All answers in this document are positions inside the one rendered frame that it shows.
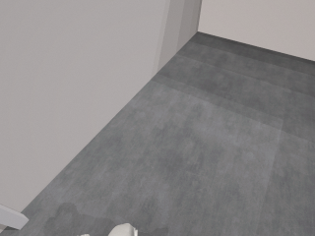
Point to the left robot thigh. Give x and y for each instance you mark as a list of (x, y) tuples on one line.
[(123, 230)]

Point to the panel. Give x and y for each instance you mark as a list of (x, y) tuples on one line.
[(12, 218)]

